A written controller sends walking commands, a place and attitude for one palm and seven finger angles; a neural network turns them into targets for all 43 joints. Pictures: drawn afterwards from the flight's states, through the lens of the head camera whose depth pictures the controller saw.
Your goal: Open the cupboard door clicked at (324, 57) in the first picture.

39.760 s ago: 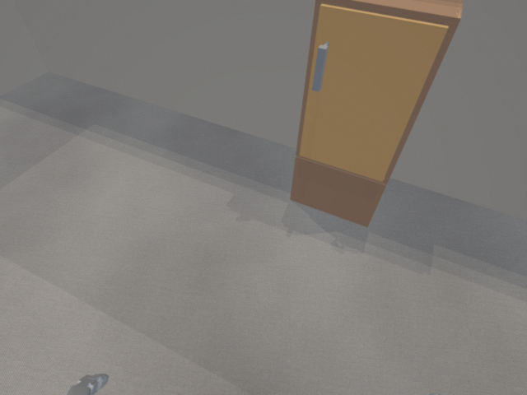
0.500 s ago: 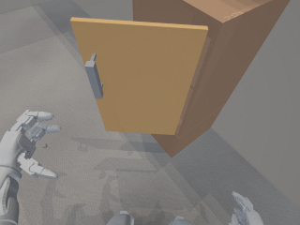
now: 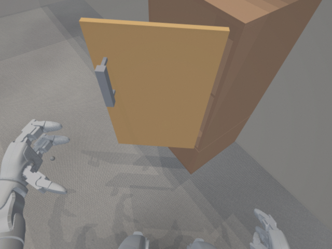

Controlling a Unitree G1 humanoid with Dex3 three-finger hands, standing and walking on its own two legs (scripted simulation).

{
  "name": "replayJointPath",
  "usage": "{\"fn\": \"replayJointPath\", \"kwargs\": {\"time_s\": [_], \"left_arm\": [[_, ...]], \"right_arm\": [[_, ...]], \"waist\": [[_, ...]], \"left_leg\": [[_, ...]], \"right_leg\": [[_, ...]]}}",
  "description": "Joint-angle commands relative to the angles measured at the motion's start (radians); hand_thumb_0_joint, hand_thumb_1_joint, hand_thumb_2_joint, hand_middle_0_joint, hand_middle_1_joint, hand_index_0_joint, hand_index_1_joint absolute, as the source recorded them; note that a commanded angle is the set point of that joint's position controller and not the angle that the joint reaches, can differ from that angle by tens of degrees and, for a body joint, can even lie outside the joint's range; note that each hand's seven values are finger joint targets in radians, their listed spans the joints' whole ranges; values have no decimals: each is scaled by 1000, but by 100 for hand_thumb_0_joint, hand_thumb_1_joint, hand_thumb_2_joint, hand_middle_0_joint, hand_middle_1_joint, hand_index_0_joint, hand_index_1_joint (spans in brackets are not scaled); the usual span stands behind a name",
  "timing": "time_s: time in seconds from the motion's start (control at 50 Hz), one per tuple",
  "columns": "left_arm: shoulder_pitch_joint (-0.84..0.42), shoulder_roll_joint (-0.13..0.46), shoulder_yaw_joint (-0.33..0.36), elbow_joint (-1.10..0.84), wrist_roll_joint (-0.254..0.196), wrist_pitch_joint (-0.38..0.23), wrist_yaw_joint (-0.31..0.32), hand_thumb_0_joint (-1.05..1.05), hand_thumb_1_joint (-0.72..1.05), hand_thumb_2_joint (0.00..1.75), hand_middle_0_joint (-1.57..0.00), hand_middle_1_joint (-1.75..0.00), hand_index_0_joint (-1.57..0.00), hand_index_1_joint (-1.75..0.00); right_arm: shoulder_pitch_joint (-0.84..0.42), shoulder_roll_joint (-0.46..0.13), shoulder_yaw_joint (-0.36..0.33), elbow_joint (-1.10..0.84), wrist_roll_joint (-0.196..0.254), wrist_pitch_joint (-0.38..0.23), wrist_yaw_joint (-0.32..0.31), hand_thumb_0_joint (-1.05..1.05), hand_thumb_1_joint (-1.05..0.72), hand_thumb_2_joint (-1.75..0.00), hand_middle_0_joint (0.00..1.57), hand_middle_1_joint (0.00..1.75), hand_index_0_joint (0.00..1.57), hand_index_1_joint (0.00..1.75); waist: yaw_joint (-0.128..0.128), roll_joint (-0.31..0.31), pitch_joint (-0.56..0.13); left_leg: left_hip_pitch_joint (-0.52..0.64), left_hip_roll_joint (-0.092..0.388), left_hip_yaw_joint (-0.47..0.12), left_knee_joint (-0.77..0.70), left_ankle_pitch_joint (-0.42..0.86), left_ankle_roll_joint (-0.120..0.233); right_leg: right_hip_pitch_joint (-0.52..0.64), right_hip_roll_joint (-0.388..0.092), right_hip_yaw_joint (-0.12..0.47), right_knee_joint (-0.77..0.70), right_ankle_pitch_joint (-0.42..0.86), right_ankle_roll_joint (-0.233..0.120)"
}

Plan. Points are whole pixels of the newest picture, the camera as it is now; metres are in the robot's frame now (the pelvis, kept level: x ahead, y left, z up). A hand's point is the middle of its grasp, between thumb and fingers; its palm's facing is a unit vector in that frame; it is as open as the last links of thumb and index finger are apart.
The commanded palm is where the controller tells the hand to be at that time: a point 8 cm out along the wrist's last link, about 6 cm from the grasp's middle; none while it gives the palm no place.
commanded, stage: move the hooked fingers beside the handle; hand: left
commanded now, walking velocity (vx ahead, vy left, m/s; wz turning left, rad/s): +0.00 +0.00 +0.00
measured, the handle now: (107, 82) +0.56 +0.21 +0.04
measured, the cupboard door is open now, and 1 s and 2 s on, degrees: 50 50 50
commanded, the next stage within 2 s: none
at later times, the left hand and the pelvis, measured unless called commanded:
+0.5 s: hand (66, 129) +0.38 +0.27 +0.05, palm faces +0.00 -1.00 -0.03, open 14.0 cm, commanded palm +0.35 +0.32 +0.05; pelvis +0.00 +0.00 -0.01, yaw -1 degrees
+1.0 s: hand (74, 111) +0.43 +0.27 +0.05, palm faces -0.03 -1.00 +0.00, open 14.0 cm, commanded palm +0.42 +0.31 +0.05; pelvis +0.00 +0.01 -0.01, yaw -2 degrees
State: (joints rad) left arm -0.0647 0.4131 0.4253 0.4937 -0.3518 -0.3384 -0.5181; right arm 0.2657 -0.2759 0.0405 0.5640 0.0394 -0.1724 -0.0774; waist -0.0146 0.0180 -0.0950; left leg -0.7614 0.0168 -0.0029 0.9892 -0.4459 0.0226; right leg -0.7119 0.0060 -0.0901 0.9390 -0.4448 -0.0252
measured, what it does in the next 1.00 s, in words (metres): stands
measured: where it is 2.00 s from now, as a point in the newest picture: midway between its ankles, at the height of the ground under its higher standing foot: outside the picture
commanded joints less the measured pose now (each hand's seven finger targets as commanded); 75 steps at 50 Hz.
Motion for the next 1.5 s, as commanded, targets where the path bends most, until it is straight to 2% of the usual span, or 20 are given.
{"fn": "replayJointPath", "kwargs": {"time_s": [0.0,0.18,0.22,0.32,0.42,0.48,0.56,0.62,0.74,0.82,0.9,1.04,1.14,1.18,1.2,1.24,1.4,1.44,1.46,1.48], "left_arm": [[-347,291,86,-174,-12,-86,6,0,-50,30,-30,-120,-30,-120],[-397,331,99,-69,10,-47,-8,0,-50,30,-30,-120,-30,-120],[-365,335,114,-42,1,-40,-3,0,-50,30,-30,-120,-30,-120],[-470,344,116,42,18,-45,16,0,-50,30,-30,-120,-30,-120],[-607,349,85,52,44,-87,9,0,-50,30,-30,-120,-30,-120],[-614,387,113,40,50,-107,3,0,-50,30,-30,-120,-30,-120],[-623,386,116,93,48,-90,6,0,-50,30,-30,-120,-30,-120],[-683,396,114,192,62,-64,16,0,-50,30,-30,-120,-30,-120],[-749,464,149,204,95,-103,26,0,-50,30,-30,-120,-30,-120],[-818,401,86,214,91,-126,14,0,-50,30,-30,-120,-30,-120],[-901,394,60,342,109,-97,9,0,-50,30,-30,-120,-30,-120],[-1019,469,95,296,146,-141,57,0,-50,30,-30,-120,-30,-120],[-1012,537,147,424,156,-122,64,0,-50,30,-30,-120,-30,-120],[-1045,533,117,452,175,-106,57,0,-50,30,-30,-120,-30,-120],[-1049,564,132,445,187,-107,56,0,-50,30,-30,-120,-30,-120],[-1062,542,108,429,186,-114,46,0,-50,30,-30,-120,-30,-120],[-1146,554,101,516,180,-102,29,0,-50,30,-30,-120,-30,-120],[-1173,599,121,516,195,-98,33,0,-50,30,-30,-120,-30,-120],[-1191,599,110,527,202,-92,36,0,-50,30,-30,-120,-30,-120],[-1164,629,137,547,207,-85,40,0,-50,30,-30,-120,-30,-120]], "right_arm": [[11,-155,-63,-103,5,-48,-25,0,-90,-90,20,30,20,30],[41,-158,-67,-98,4,-26,-17,0,-90,-90,20,30,20,30],[51,-160,-69,-109,2,-18,-10,0,-90,-90,20,30,20,30],[68,-167,-71,-100,3,8,-6,0,-90,-90,20,30,20,30],[94,-168,-75,-81,-1,23,-4,0,-90,-90,20,30,20,30],[109,-172,-80,-70,-4,31,-3,0,-90,-90,20,30,20,30],[121,-174,-80,-55,-4,46,0,0,-90,-90,20,30,20,30],[126,-176,-75,-53,-1,61,-1,0,-90,-90,20,30,20,30],[154,-181,-78,-55,-12,87,9,0,-90,-90,20,30,20,30],[159,-179,-79,-46,-12,99,15,0,-90,-90,20,30,20,30],[169,-189,-77,-25,-9,117,11,0,-90,-90,20,30,20,30],[200,-194,-77,-14,-23,140,16,0,-90,-90,20,30,20,30],[211,-198,-67,-14,-22,162,15,0,-90,-90,20,30,20,30],[214,-199,-63,-14,-22,170,16,0,-90,-90,20,30,20,30],[222,-203,-64,-14,-24,174,15,0,-90,-90,20,30,20,30],[231,-201,-65,-15,-25,182,18,0,-90,-90,20,30,20,30],[255,-211,-60,7,-26,197,15,0,-90,-90,20,30,20,30],[267,-214,-57,10,-32,202,15,0,-90,-90,20,30,20,30],[271,-217,-55,11,-32,205,15,0,-90,-90,20,30,20,30],[273,-220,-57,7,-33,206,15,0,-90,-90,20,30,20,30]], "waist": [[-29,89,-248],[-5,109,-347],[3,63,-348],[-25,27,-276],[-48,70,-337],[-31,129,-424],[-37,112,-412],[-54,49,-332],[-43,96,-428],[-69,149,-425],[-96,83,-360],[-86,165,-476],[-92,94,-442],[-108,118,-407],[-101,133,-426],[-108,171,-459],[-145,147,-436],[-137,188,-459],[-152,169,-446],[-142,150,-442]], "left_leg": [[175,-9,-36,-141,170,4],[192,-9,-28,-126,291,4],[171,-8,-25,-122,316,5],[109,-7,-15,-113,250,9],[146,-2,-20,-97,276,11],[211,0,-29,-95,338,4],[215,6,-35,-92,377,1],[127,3,-27,-90,306,10],[172,8,-30,-70,381,4],[238,16,-47,-62,410,-3],[163,15,-51,-67,292,5],[273,26,-83,-48,399,-13],[138,16,-55,-36,333,4],[117,16,-50,-36,301,8],[127,17,-53,-34,319,7],[187,21,-56,-27,370,3],[133,24,-64,-6,322,10],[152,25,-70,0,352,5],[142,27,-74,3,344,7],[116,26,-71,8,334,10]], "right_leg": [[60,17,66,-129,121,-1],[115,16,68,-103,250,-2],[142,22,69,-100,282,-3],[97,23,76,-105,237,3],[68,27,76,-82,249,-1],[74,26,74,-74,278,-3],[54,29,63,-71,301,-1],[46,30,65,-76,273,0],[47,33,67,-50,314,-3],[-33,41,54,-46,283,-8],[-73,35,50,-56,211,-1],[-124,40,41,-27,222,-7],[-48,41,56,-28,245,0],[-73,40,59,-34,226,3],[-71,40,58,-30,235,0],[-98,45,56,-27,253,-2],[-140,47,57,-29,218,4],[-150,47,53,-17,228,-1],[-166,48,50,-16,220,2],[-153,48,53,-16,219,2]]}}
